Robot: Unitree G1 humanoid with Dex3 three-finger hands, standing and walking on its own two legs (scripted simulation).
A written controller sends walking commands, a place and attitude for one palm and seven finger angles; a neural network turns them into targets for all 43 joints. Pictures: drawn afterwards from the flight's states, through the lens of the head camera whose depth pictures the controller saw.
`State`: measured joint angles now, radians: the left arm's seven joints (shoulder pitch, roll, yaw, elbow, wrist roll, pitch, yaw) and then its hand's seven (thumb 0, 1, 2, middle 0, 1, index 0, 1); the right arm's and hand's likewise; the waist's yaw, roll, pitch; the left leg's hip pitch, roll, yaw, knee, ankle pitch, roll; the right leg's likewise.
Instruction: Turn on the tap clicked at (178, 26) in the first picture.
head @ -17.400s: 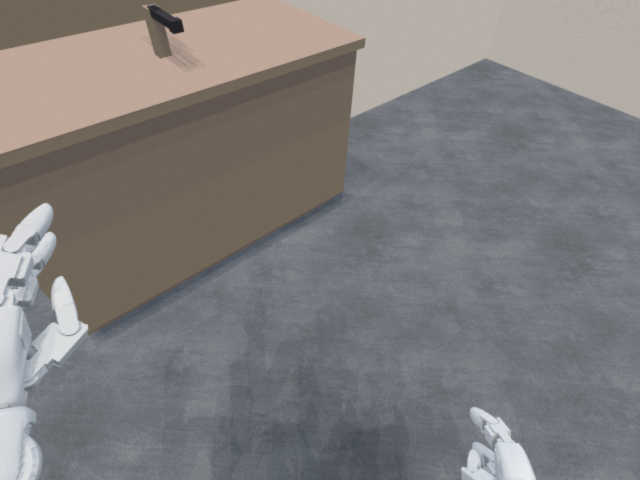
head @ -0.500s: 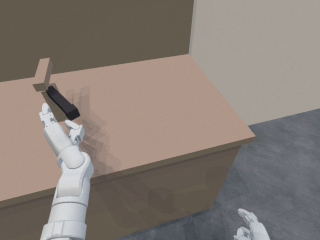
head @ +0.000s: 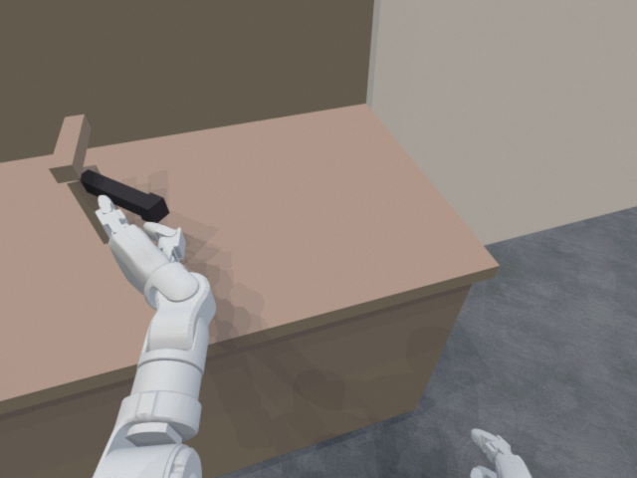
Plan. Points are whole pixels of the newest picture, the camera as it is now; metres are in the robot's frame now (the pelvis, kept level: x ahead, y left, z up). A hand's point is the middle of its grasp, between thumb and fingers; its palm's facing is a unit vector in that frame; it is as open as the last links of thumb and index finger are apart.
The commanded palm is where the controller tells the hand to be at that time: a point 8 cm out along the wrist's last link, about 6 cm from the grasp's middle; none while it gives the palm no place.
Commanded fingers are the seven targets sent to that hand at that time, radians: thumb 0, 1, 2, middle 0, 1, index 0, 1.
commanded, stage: push the lever round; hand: left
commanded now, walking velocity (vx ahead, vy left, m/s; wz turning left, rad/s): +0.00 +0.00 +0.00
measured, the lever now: (152, 208) +0.43 +0.25 +0.13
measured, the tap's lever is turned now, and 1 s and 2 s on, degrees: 44 65 82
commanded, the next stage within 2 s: lift the hand up off the lever in 1.04 s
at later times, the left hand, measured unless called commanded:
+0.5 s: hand (197, 223) +0.42 +0.19 +0.11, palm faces +0.82 -0.57 -0.09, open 7.7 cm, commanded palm +0.37 +0.21 +0.11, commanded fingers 0.00 0.90 0.90 -0.15 -0.15 -0.15 -0.15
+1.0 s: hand (195, 211) +0.44 +0.20 +0.11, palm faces +0.84 -0.54 -0.09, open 7.9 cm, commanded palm +0.39 +0.21 +0.11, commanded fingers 0.00 0.90 0.90 -0.15 -0.15 -0.15 -0.15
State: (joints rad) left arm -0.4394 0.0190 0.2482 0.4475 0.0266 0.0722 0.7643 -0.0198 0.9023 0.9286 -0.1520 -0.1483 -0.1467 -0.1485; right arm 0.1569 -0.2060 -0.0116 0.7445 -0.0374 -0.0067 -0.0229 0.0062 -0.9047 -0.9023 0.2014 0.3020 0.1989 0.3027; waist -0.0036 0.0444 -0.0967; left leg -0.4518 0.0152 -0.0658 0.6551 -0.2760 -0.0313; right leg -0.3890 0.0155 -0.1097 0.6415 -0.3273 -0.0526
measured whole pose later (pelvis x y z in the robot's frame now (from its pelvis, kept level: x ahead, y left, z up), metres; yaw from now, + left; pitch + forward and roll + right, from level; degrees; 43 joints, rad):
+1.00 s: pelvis +0.00 -0.01 -0.01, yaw +0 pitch +9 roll +0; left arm -0.71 0.05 0.39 0.72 0.11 0.05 0.90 0.01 0.90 0.90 -0.15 -0.15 -0.12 -0.15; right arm 0.23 -0.22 -0.05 0.79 -0.07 -0.02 0.03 0.00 -0.91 -0.90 0.20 0.30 0.20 0.30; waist -0.05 0.03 -0.13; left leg -0.58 0.02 -0.08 0.72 -0.30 -0.04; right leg -0.52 0.02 -0.12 0.71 -0.36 -0.07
